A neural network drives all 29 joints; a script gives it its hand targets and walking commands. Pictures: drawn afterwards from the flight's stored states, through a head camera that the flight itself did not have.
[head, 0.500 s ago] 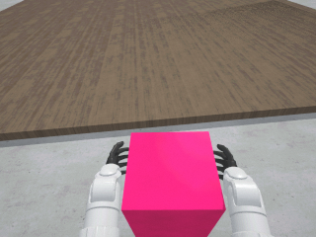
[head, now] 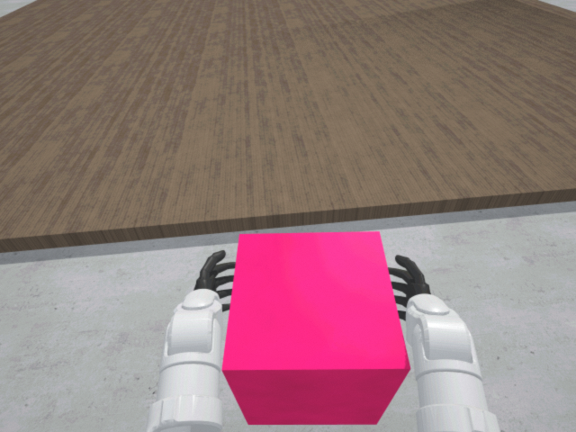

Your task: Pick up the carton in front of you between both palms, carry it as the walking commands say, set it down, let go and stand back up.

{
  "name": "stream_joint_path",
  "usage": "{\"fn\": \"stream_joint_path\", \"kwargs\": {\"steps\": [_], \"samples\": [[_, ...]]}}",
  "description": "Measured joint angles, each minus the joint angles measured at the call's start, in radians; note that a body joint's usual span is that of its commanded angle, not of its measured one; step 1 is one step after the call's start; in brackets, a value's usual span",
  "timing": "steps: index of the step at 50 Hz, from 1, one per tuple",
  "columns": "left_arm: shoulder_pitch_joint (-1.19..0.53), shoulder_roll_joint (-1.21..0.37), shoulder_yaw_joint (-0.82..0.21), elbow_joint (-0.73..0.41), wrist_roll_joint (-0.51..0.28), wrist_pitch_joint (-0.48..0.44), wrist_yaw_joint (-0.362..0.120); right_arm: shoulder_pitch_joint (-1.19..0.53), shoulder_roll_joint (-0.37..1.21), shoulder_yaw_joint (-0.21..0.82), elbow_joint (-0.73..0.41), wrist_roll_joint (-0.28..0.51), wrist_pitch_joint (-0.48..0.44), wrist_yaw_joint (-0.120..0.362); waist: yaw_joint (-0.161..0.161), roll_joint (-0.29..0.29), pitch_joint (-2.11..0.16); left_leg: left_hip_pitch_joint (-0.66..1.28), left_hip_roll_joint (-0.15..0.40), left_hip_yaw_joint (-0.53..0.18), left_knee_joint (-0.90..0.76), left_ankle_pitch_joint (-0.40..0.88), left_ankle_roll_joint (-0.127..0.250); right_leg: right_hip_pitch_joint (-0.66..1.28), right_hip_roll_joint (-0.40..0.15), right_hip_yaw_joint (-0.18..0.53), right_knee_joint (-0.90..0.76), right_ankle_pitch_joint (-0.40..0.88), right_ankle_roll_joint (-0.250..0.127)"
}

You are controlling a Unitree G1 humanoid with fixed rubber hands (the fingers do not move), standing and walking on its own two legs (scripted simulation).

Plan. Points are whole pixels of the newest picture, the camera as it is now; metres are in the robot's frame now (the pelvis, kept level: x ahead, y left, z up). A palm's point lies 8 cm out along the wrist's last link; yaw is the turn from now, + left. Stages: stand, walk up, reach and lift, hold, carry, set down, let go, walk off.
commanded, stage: hold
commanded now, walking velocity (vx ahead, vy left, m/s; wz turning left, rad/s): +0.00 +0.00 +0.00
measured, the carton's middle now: (310, 332) +0.29 +0.00 -0.02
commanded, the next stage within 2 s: carry in 0.82 s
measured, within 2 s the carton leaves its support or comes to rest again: neither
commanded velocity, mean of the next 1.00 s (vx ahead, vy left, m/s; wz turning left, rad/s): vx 0.11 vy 0.00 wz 0.00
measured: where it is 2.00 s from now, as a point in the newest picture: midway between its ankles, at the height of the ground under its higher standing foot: (299, 373)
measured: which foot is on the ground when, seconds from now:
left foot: down 0.00-1.00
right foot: down 0.00-1.00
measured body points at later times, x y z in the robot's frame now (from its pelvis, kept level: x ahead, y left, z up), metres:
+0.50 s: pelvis +0.01 +0.00 +0.00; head -0.03 +0.00 +0.45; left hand +0.31 +0.15 +0.04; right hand +0.30 -0.15 +0.04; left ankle +0.02 +0.12 -0.74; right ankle +0.03 -0.13 -0.74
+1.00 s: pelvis +0.02 +0.00 -0.01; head -0.01 +0.01 +0.44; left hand +0.33 +0.16 +0.06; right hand +0.32 -0.14 +0.06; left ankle +0.02 +0.13 -0.74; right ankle +0.03 -0.13 -0.74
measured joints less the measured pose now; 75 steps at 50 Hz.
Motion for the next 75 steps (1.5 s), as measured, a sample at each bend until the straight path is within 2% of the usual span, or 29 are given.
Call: {"fn": "stream_joint_path", "kwargs": {"steps": [21,40,42,45,51,54,57,59,62,64,65,66,67,69,71,73,75], "samples": [[0.063,0.016,-0.06,-0.058,-0.022,0.02,0.007,0.063,-0.015,0.058,-0.056,0.021,0.017,-0.009,-0.001,-0.001,-0.008,0.022,0.001,-0.001,-0.032,0.002,0.0,0.023,0.0,0.0,-0.032,0.002,0.0],[0.042,0.011,-0.04,-0.041,-0.02,0.016,0.006,0.043,-0.011,0.041,-0.042,0.018,0.014,-0.009,-0.001,0.0,-0.004,0.007,-0.002,0.0,-0.014,0.001,0.001,0.006,-0.002,0.002,-0.011,0.0,0.001],[0.038,0.011,-0.039,-0.037,-0.022,0.021,0.008,0.042,-0.011,0.038,-0.039,0.021,0.019,-0.009,0.0,-0.001,-0.04,-0.044,-0.002,0.001,0.021,-0.014,0.0,-0.045,-0.001,0.001,0.023,-0.015,0.003],[0.053,0.014,-0.056,-0.058,-0.039,0.034,0.018,0.06,-0.015,0.049,-0.062,0.039,0.03,-0.018,0.001,-0.004,-0.1,-0.121,0.0,0.004,0.085,-0.135,0.0,-0.117,-0.001,-0.006,0.079,-0.129,0.004],[0.081,0.021,-0.11,-0.202,-0.095,0.114,0.05,0.093,-0.031,0.077,-0.207,0.103,0.104,-0.038,-0.003,-0.017,-0.175,-0.222,0.015,0.044,0.164,-0.167,0.004,-0.197,-0.018,-0.025,0.119,-0.086,-0.004],[0.103,0.029,-0.132,-0.28,-0.122,0.195,0.071,0.101,-0.042,0.099,-0.265,0.136,0.179,-0.054,0.002,-0.03,-0.21,-0.211,0.007,0.072,0.136,-0.121,0.014,-0.213,-0.039,-0.02,0.16,-0.15,0.001],[0.125,0.067,-0.135,-0.352,-0.164,0.274,0.078,0.096,-0.027,0.131,-0.307,0.148,0.25,-0.08,0.006,-0.014,-0.231,-0.192,0.018,0.096,0.113,-0.123,0.024,-0.284,-0.053,-0.081,0.294,-0.257,-0.005],[0.125,0.08,-0.136,-0.39,-0.192,0.319,0.079,0.113,-0.023,0.149,-0.366,0.153,0.299,-0.098,0.005,0.006,-0.225,-0.165,0.035,0.097,0.069,-0.133,0.023,-0.327,-0.043,-0.122,0.319,-0.283,-0.008],[0.122,0.065,-0.14,-0.457,-0.209,0.368,0.089,0.136,-0.028,0.159,-0.475,0.164,0.364,-0.115,-0.001,0.029,-0.204,-0.121,0.057,0.087,0.01,-0.131,0.01,-0.367,-0.024,-0.174,0.255,-0.224,-0.009],[0.131,0.039,-0.14,-0.513,-0.204,0.389,0.091,0.148,-0.029,0.151,-0.542,0.174,0.397,-0.116,-0.007,0.039,-0.192,-0.097,0.068,0.081,0.013,-0.158,0.002,-0.355,-0.011,-0.215,0.148,-0.145,-0.007],[0.136,0.025,-0.141,-0.54,-0.198,0.398,0.092,0.154,-0.03,0.144,-0.574,0.182,0.41,-0.115,-0.011,0.038,-0.187,-0.092,0.069,0.076,0.043,-0.188,-0.004,-0.332,-0.008,-0.236,0.087,-0.1,-0.01],[0.139,0.025,-0.157,-0.558,-0.194,0.405,0.092,0.161,-0.031,0.136,-0.6,0.188,0.419,-0.114,-0.017,0.039,-0.185,-0.104,0.074,0.075,0.106,-0.228,-0.005,-0.312,-0.008,-0.251,0.064,-0.018,-0.028],[0.142,0.028,-0.176,-0.562,-0.19,0.409,0.093,0.17,-0.032,0.126,-0.616,0.195,0.427,-0.114,-0.018,0.043,-0.187,-0.143,0.084,0.086,0.216,-0.255,-0.003,-0.31,-0.008,-0.265,0.085,0.01,-0.048],[0.146,0.031,-0.195,-0.562,-0.188,0.434,0.099,0.181,-0.033,0.114,-0.626,0.203,0.453,-0.114,-0.016,0.026,-0.188,-0.256,0.075,0.103,0.472,-0.283,0.013,-0.29,-0.018,-0.276,0.114,-0.051,-0.068],[0.153,0.032,-0.193,-0.577,-0.192,0.466,0.108,0.174,-0.033,0.112,-0.62,0.209,0.479,-0.114,-0.01,0.006,-0.184,-0.362,0.074,0.132,0.623,-0.26,0.024,-0.244,-0.027,-0.274,0.08,-0.086,-0.066],[0.153,0.032,-0.184,-0.594,-0.195,0.488,0.116,0.159,-0.031,0.114,-0.613,0.212,0.493,-0.115,0.002,-0.009,-0.179,-0.437,0.082,0.157,0.621,-0.205,0.023,-0.185,-0.034,-0.266,0.015,-0.08,-0.049],[0.143,0.031,-0.17,-0.604,-0.197,0.498,0.118,0.14,-0.029,0.117,-0.606,0.21,0.498,-0.115,0.016,-0.018,-0.174,-0.488,0.089,0.172,0.539,-0.148,0.014,-0.126,-0.04,-0.257,-0.045,-0.079,-0.041]]}}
